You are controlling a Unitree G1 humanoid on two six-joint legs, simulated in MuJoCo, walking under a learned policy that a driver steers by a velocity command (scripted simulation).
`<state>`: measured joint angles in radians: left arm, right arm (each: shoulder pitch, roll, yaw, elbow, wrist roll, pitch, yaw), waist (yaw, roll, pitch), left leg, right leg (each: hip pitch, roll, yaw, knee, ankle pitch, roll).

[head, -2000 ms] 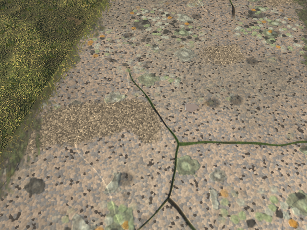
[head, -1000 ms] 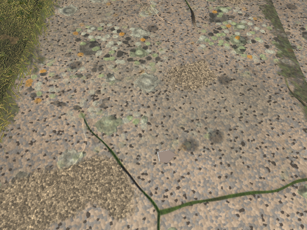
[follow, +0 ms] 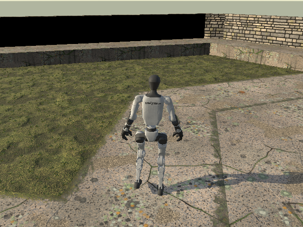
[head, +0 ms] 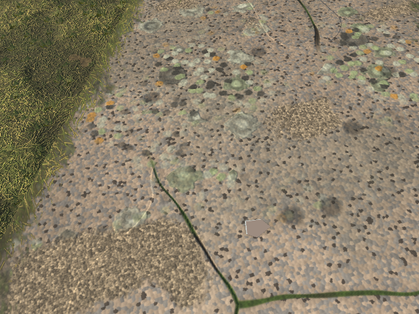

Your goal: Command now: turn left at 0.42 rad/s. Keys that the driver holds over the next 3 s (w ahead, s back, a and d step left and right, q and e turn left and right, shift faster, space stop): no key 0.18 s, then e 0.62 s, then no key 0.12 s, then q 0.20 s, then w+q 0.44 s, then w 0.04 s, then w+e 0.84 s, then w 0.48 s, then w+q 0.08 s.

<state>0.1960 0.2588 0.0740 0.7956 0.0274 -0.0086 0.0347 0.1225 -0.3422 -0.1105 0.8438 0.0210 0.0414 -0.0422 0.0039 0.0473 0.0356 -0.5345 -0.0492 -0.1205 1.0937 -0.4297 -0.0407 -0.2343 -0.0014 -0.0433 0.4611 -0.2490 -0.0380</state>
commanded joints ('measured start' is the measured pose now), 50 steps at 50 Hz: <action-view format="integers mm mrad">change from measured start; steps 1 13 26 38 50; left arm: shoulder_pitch -64 33 -17 -34 -52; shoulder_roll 131 107 117 231 118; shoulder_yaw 17 -8 22 42 -12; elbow -80 20 -55 -136 -121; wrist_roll -6 -38 -50 -37 -1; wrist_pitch -24 -26 52 -12 -5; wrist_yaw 15 -32 -31 -29 -12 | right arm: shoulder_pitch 25 84 -87 -94 -27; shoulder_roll -76 -71 -114 -100 -27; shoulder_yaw -24 15 -12 -14 18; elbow -46 -33 -76 -82 -42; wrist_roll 0 -30 -19 -24 -20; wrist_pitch -2 -13 -46 -27 -42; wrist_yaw -2 16 -12 -23 6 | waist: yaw -20 -22 8 -2 19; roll -161 -127 89 -141 -170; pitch -34 -94 -45 -78 -77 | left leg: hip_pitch -88 559 393 -126 134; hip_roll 25 123 391 109 135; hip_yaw -10 52 11 33 63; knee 107 -784 -750 91 -342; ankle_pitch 66 484 610 -7 159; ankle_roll -32 45 249 1 -57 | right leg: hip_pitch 83 -41 -246 112 63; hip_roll -240 -176 -86 -243 -167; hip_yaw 201 115 48 407 274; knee -191 -64 473 -137 -193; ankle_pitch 263 311 -280 288 142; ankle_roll -162 -63 66 -181 -172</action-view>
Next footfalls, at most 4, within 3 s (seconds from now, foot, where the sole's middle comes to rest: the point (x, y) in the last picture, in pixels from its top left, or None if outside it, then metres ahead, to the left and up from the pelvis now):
0.26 left None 0.04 0.16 -0.78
0.64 right None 0.03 -0.11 -0.78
1.14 left None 0.10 0.11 -0.78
1.48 left None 0.22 0.14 -0.78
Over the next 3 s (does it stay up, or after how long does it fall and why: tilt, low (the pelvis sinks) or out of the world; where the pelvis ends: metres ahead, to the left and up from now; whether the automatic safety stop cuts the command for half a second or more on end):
stays up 0.96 -0.03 -0.01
